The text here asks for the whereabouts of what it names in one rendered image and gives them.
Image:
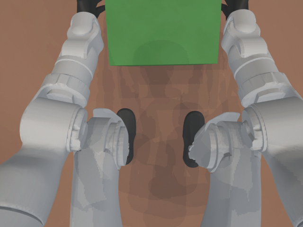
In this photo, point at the right robot forearm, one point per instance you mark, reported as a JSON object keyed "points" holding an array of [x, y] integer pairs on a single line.
{"points": [[252, 65]]}

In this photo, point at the carton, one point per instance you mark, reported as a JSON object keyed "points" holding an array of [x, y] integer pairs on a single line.
{"points": [[162, 32]]}

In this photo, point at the robot left upper arm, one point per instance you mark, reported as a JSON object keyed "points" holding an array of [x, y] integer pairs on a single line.
{"points": [[29, 180]]}

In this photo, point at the robot left hand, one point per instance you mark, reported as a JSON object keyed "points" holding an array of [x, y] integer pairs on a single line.
{"points": [[90, 6]]}

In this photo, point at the robot foot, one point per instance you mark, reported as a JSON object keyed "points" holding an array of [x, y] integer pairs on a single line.
{"points": [[129, 120], [193, 122]]}

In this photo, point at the robot right hand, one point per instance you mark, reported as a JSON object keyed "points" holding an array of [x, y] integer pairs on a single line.
{"points": [[233, 5]]}

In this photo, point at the right robot foot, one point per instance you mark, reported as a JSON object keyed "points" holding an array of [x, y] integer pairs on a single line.
{"points": [[193, 122]]}

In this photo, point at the left robot foot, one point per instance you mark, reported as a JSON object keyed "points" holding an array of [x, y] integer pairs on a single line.
{"points": [[129, 120]]}

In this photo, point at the robot right upper arm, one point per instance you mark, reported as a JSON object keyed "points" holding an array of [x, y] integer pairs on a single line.
{"points": [[275, 128]]}

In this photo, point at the left robot forearm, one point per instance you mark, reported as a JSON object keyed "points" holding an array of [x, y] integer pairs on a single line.
{"points": [[76, 64]]}

